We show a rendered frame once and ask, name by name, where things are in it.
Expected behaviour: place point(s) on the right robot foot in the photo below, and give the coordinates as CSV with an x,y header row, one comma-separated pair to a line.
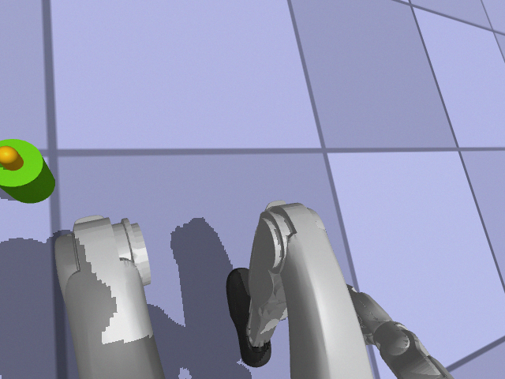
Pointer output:
x,y
238,297

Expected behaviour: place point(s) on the right robot arm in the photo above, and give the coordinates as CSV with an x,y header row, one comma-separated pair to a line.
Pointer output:
x,y
405,355

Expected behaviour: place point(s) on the right robot hand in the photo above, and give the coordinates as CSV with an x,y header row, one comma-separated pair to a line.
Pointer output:
x,y
369,314

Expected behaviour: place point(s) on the bottle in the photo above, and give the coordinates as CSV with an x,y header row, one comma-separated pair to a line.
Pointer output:
x,y
24,174

